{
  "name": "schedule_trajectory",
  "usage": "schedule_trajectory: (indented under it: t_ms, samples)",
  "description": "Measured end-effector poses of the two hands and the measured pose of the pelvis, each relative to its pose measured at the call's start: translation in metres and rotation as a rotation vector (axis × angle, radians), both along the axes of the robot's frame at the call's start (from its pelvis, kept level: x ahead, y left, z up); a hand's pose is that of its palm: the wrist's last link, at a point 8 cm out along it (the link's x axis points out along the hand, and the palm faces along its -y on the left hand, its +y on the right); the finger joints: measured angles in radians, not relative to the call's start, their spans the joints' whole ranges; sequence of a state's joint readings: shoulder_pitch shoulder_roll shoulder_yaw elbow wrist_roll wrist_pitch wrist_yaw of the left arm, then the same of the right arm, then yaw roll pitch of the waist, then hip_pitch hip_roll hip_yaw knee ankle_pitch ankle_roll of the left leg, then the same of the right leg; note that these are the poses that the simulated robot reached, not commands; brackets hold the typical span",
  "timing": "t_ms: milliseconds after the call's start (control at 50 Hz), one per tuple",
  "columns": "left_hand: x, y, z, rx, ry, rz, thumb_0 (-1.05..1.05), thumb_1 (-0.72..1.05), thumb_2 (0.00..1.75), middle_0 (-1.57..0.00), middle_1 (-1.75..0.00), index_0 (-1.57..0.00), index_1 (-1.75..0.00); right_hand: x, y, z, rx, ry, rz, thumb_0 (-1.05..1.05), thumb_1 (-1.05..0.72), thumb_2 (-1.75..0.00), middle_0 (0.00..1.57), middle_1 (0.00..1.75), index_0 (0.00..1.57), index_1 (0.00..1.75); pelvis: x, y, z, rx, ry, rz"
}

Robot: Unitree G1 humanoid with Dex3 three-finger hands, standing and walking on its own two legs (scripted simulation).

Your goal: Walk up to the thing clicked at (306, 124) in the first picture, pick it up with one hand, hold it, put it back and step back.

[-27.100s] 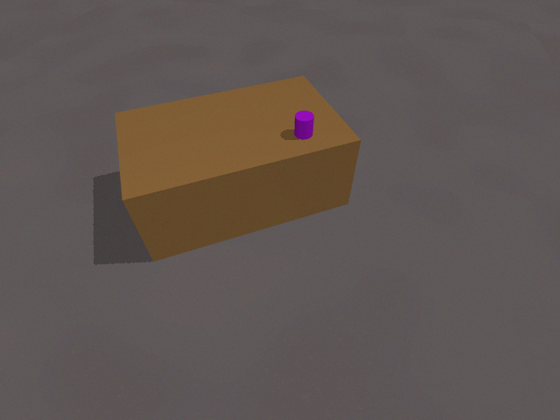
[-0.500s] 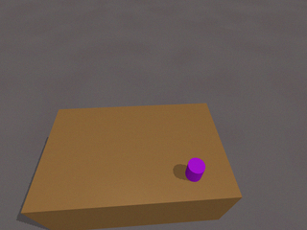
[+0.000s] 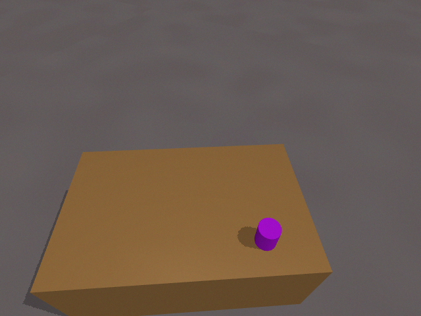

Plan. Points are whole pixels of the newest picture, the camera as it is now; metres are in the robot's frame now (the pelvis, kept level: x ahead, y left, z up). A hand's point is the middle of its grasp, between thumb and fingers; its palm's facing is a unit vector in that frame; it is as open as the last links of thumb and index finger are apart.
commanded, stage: stand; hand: right
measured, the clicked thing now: (267, 234) +0.46 -0.19 -0.35
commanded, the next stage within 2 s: step back in 0.06 s
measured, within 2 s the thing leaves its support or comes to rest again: neither
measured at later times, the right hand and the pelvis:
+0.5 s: hand out of the picture +0.02 -0.31 -0.19, palm faces -0.04 +0.94 -0.34, open 7.4 cm; pelvis -0.08 -0.05 -0.02, yaw +0 degrees
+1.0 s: hand out of the picture -0.08 -0.27 -0.15, palm faces -0.10 +0.90 -0.43, open 7.4 cm; pelvis -0.21 -0.01 -0.02, yaw +2 degrees
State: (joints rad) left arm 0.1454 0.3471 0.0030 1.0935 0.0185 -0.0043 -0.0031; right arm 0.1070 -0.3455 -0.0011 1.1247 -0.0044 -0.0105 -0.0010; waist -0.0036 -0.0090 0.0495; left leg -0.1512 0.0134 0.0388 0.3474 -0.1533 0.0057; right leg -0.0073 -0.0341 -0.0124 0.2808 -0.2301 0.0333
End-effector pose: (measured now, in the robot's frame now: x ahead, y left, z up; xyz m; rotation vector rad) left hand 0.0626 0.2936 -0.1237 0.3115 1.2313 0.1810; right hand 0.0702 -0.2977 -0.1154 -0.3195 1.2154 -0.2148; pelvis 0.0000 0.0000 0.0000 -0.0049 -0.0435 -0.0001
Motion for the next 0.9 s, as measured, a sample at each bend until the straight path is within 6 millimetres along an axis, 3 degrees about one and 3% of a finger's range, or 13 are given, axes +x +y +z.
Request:
schedule_trajectory:
  t_ms: [100, 240, 360, 420, 520, 600, 680, 800, 900]
  samples:
    - [-0.005, 0.003, -0.001, 0.003, 0.006, 0.013, 0.01, 0.91, 0.9, -0.2, -0.3, -0.2, -0.3, -0.004, -0.001, -0.001, 0.003, 0.007, -0.004, 0.01, -0.9, -0.9, 0.2, 0.3, 0.21, 0.3, -0.005, 0.0, -0.002, 0.001, 0.008, -0.001]
    - [-0.022, 0.007, -0.001, 0.066, 0.02, 0.023, 0.01, 0.91, 0.9, -0.2, -0.3, -0.2, -0.3, -0.014, -0.021, -0.01, -0.006, 0.003, 0.004, 0.01, -0.9, -0.9, 0.2, 0.3, 0.21, 0.3, -0.037, -0.016, -0.011, 0.005, 0.022, -0.005]
    - [-0.059, -0.011, 0.0, 0.123, 0.029, 0.022, 0.01, 0.91, 0.9, -0.2, -0.3, -0.2, -0.3, -0.019, -0.052, -0.034, -0.001, -0.028, 0.015, 0.01, -0.9, -0.9, 0.2, 0.3, 0.21, 0.3, -0.063, -0.04, -0.027, 0.003, 0.015, -0.011]
    - [-0.08, -0.024, 0.006, 0.116, 0.056, 0.018, 0.01, 0.91, 0.9, -0.2, -0.3, -0.2, -0.3, -0.029, -0.057, -0.035, 0.009, -0.015, 0.013, 0.01, -0.9, -0.9, 0.2, 0.3, 0.21, 0.3, -0.073, -0.045, -0.022, 0.022, 0.015, -0.016]
    - [-0.088, -0.035, 0.015, 0.111, 0.028, 0.026, 0.01, 0.91, 0.89, -0.21, -0.3, -0.21, -0.3, -0.057, -0.06, -0.034, 0.011, 0.028, 0.034, 0.0, -0.9, -0.9, 0.2, 0.3, 0.2, 0.3, -0.086, -0.049, -0.015, 0.031, 0.039, 0.009]
    - [-0.084, -0.037, 0.016, 0.11, -0.067, 0.04, 0.01, 0.91, 0.89, -0.21, -0.3, -0.21, -0.3, -0.081, -0.059, -0.036, -0.01, 0.091, 0.08, 0.0, -0.9, -0.9, 0.2, 0.3, 0.2, 0.3, -0.101, -0.049, -0.017, 0.026, 0.04, 0.046]
    - [-0.093, -0.031, 0.009, 0.096, -0.129, 0.048, 0.01, 0.9, 0.89, -0.21, -0.3, -0.21, -0.3, -0.093, -0.052, -0.035, -0.028, 0.097, 0.122, 0.01, -0.9, -0.9, 0.2, 0.3, 0.2, 0.3, -0.122, -0.044, -0.022, 0.019, 0.031, 0.078]
    - [-0.124, -0.004, -0.013, 0.062, -0.141, 0.052, 0.01, 0.9, 0.89, -0.21, -0.3, -0.21, -0.3, -0.11, -0.034, -0.024, -0.062, 0.018, 0.143, 0.01, -0.9, -0.9, 0.2, 0.3, 0.21, 0.3, -0.157, -0.024, -0.034, 0.019, 0.012, 0.095]
    - [-0.155, 0.011, -0.012, 0.06, -0.102, 0.077, 0.01, 0.91, 0.89, -0.21, -0.3, -0.2, -0.3, -0.138, -0.02, -0.003, -0.068, -0.013, 0.131, 0.0, -0.9, -0.9, 0.2, 0.3, 0.21, 0.3, -0.18, -0.016, -0.023, -0.017, 0.008, 0.076]
